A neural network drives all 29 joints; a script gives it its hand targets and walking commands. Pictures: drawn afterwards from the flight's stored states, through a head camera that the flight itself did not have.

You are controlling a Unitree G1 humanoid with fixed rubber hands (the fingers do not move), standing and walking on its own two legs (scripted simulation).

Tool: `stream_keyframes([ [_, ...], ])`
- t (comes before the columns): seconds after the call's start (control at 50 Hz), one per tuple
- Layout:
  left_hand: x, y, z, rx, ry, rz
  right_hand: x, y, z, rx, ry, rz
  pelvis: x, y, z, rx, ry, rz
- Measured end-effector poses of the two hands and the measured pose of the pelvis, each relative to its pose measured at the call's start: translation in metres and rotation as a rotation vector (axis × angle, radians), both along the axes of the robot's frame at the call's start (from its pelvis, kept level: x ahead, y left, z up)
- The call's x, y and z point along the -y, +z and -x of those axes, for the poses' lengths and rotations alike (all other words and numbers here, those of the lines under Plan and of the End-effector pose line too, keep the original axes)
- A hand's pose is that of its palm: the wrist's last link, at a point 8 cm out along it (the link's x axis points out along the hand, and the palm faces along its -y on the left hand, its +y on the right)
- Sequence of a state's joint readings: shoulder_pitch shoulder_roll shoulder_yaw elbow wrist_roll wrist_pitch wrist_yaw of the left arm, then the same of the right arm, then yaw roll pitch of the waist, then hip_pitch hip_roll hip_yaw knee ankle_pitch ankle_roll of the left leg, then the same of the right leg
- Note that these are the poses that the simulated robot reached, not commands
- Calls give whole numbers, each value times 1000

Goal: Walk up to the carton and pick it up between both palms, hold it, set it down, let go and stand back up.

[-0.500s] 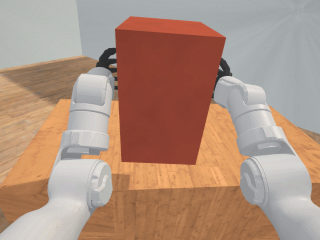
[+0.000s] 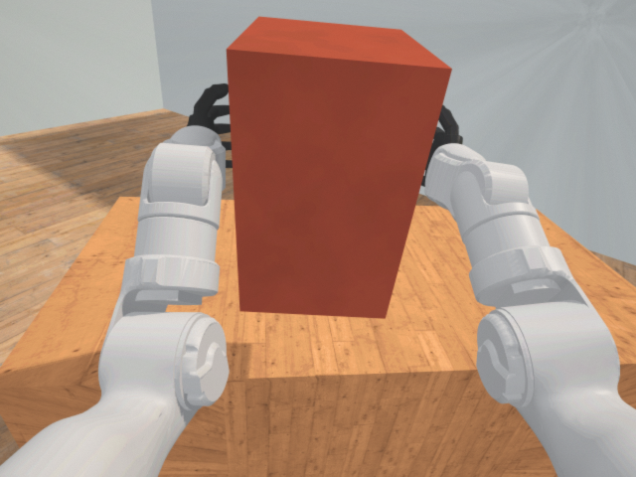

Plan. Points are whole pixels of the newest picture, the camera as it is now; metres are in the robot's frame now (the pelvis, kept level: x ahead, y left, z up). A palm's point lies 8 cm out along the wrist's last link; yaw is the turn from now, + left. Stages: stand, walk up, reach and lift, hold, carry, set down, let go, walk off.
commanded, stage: set down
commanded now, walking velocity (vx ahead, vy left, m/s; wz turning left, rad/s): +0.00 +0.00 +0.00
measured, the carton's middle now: (322, 167) +0.41 +0.01 +0.29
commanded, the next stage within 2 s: none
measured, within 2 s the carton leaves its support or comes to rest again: neither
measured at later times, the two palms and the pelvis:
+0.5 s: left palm (212, 189) +0.41 +0.15 +0.26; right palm (419, 195) +0.41 -0.13 +0.26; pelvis +0.02 -0.01 +0.00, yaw +0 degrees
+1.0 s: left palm (206, 197) +0.41 +0.15 +0.24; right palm (405, 207) +0.43 -0.12 +0.24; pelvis +0.02 -0.01 +0.00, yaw +0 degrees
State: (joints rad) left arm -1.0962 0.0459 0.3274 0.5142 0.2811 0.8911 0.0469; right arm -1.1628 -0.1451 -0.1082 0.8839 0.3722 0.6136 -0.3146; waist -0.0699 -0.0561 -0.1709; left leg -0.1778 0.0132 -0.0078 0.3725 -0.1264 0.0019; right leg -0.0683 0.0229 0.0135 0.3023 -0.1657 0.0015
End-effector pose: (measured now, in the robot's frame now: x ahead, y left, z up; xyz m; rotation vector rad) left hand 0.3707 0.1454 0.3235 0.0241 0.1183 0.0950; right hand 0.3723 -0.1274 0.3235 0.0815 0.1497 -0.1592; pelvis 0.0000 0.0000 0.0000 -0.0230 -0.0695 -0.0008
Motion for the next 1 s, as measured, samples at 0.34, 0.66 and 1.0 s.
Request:
stream_keyframes([
  [0.34, -5, -30, -35, 38, 2, -18, -5, -34, -35, 87, 15, 82, 6, 2, -18, 1, 1, -8],
  [0.66, -2, -69, -33, -7, 25, -9, -2, -62, -39, 64, 23, 12, 6, 2, -18, 14, 1, -8],
  [1.0, -9, -84, -42, -15, 56, -20, -10, -88, -56, 57, 64, 100, 7, 2, -20, 13, 2, -9],
])
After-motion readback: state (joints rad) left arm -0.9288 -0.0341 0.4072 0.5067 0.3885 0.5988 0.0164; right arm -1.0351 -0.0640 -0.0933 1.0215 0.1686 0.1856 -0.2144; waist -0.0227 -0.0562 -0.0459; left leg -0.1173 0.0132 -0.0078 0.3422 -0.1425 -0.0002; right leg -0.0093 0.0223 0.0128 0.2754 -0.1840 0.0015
